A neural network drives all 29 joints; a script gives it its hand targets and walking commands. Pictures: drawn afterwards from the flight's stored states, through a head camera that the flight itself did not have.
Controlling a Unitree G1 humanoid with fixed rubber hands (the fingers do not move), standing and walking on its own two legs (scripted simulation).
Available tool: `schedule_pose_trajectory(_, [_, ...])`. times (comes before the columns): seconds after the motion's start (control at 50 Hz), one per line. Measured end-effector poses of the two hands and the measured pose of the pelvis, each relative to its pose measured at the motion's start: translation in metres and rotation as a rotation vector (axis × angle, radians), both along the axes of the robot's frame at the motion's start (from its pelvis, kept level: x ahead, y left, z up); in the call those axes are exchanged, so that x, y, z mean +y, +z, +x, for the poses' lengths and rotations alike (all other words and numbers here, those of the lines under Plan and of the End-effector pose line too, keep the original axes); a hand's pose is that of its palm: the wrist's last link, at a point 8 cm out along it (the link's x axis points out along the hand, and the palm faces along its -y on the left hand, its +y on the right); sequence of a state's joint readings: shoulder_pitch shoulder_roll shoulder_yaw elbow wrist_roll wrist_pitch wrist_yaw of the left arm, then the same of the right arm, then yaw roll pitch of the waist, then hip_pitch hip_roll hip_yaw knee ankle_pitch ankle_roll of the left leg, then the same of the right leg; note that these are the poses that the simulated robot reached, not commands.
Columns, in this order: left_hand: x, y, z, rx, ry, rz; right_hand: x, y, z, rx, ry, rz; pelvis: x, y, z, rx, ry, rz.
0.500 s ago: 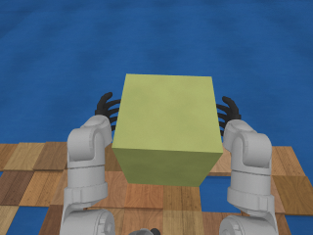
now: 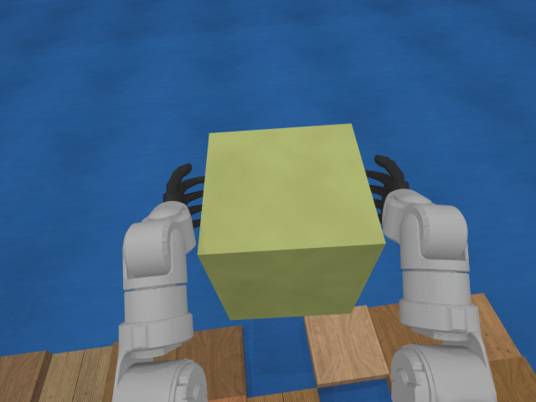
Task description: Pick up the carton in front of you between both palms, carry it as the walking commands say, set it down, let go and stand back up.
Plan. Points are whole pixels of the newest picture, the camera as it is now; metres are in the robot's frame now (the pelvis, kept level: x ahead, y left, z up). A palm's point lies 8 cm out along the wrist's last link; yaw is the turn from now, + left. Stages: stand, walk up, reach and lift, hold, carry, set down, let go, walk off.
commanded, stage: carry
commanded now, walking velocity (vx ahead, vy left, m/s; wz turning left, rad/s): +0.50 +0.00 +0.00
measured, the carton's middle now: (285, 230) +0.37 -0.02 +0.06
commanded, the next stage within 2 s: none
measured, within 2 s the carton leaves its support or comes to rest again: neither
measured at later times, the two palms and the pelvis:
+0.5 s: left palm (204, 83) +0.72 +0.13 +0.13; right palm (346, 89) +0.67 -0.16 +0.12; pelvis +0.35 +0.03 +0.03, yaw -2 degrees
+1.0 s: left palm (207, 16) +1.12 +0.17 +0.13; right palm (308, 14) +1.11 -0.13 +0.12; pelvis +0.76 +0.00 -0.03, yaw -1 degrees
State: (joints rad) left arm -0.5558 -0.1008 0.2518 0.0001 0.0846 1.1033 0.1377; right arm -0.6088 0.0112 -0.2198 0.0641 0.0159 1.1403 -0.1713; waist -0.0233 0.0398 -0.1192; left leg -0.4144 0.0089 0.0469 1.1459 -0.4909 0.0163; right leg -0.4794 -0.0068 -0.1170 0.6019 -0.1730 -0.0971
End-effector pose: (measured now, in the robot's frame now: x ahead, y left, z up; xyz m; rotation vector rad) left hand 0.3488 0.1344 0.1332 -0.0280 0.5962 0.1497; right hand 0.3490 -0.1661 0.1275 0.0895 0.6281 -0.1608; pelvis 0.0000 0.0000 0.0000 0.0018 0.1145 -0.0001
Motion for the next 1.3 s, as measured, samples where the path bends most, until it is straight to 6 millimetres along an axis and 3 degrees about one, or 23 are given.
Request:
schedule_pose_trajectory(0.08, [0.017, -0.02, 0.035, 0.077, 0.065, -0.023, 0.019, -0.017, 0.053, 0.077, 0.04, 0.021, -0.005, 0.007, 0.049, 0.018, 0.007, 0.002])
schedule_pose_trajectory(0.16, [0.038, -0.019, 0.082, 0.046, 0.118, -0.039, 0.04, -0.02, 0.11, 0.048, 0.071, 0.032, -0.003, 0.008, 0.102, 0.015, 0.001, 0.005])
schedule_pose_trajectory(0.24, [0.055, -0.014, 0.149, -0.002, 0.114, -0.043, 0.056, -0.019, 0.172, -0.002, 0.073, 0.023, 0.008, 0.003, 0.164, 0.013, -0.001, -0.001])
schedule_pose_trajectory(0.32, [0.061, -0.025, 0.222, 0.024, 0.076, -0.065, 0.062, -0.026, 0.23, 0.022, 0.042, -0.013, 0.021, -0.001, 0.233, -0.006, 0.005, 0.052])
schedule_pose_trajectory(0.42, [0.035, -0.025, 0.305, 0.09, -0.029, -0.086, 0.037, -0.025, 0.277, 0.087, -0.055, -0.032, 0.029, 0.021, 0.295, -0.006, -0.022, 0.022])
schedule_pose_trajectory(0.5, [-0.001, -0.004, 0.37, 0.056, -0.104, -0.091, 0.004, -0.005, 0.319, 0.051, -0.142, -0.015, 0.027, 0.033, 0.35, 0.017, -0.033, 0.0])
schedule_pose_trajectory(0.58, [-0.028, 0.021, 0.437, -0.035, -0.134, -0.072, -0.022, 0.021, 0.384, -0.039, -0.166, -0.016, 0.015, 0.028, 0.416, 0.019, -0.036, -0.004])
schedule_pose_trajectory(0.64, [-0.033, 0.029, 0.481, -0.034, -0.105, -0.041, -0.03, 0.03, 0.443, -0.034, -0.126, -0.006, 0.004, 0.028, 0.466, 0.027, -0.02, -0.051])
schedule_pose_trajectory(0.7, [-0.018, 0.026, 0.514, 0.007, -0.026, -0.025, -0.017, 0.034, 0.505, 0.004, -0.043, 0.0, -0.007, 0.035, 0.507, 0.035, -0.036, -0.037])
schedule_pose_trajectory(0.78, [0.014, 0.025, 0.556, 0.027, 0.081, -0.026, 0.016, 0.036, 0.581, 0.021, 0.049, 0.022, -0.014, 0.041, 0.564, 0.031, -0.052, -0.013])
schedule_pose_trajectory(0.88, [0.041, 0.025, 0.638, 0.011, 0.117, -0.024, 0.043, 0.023, 0.665, 0.005, 0.079, 0.029, -0.012, 0.03, 0.649, 0.004, -0.028, -0.037])
schedule_pose_trajectory(0.94, [0.044, 0.017, 0.701, -0.024, 0.084, -0.036, 0.045, 0.011, 0.714, -0.033, 0.061, -0.003, -0.006, 0.005, 0.71, -0.045, -0.018, -0.073])
schedule_pose_trajectory(1.0, [0.031, -0.003, 0.768, -0.05, 0.015, -0.054, 0.032, -0.01, 0.758, -0.058, 0.007, -0.046, 0.001, -0.028, 0.763, -0.045, -0.017, -0.069])
schedule_pose_trajectory(1.08, [0.008, -0.048, 0.821, 0.089, -0.032, -0.066, 0.009, -0.051, 0.793, 0.079, -0.059, -0.026, 0.008, -0.028, 0.816, -0.032, -0.004, -0.026])
schedule_pose_trajectory(1.14, [-0.005, -0.069, 0.858, 0.138, -0.049, -0.079, -0.003, -0.065, 0.824, 0.128, -0.103, -0.013, 0.011, -0.023, 0.856, -0.027, -0.016, -0.03])
schedule_pose_trajectory(1.22, [-0.014, -0.075, 0.916, 0.111, -0.058, -0.089, -0.012, -0.065, 0.883, 0.101, -0.12, -0.015, 0.01, -0.018, 0.914, -0.016, -0.018, -0.039])
schedule_pose_trajectory(1.3, [-0.015, -0.07, 0.981, 0.058, -0.049, -0.085, -0.013, -0.059, 0.956, 0.051, -0.099, -0.016, 0.002, -0.018, 0.98, -0.016, -0.017, -0.042])
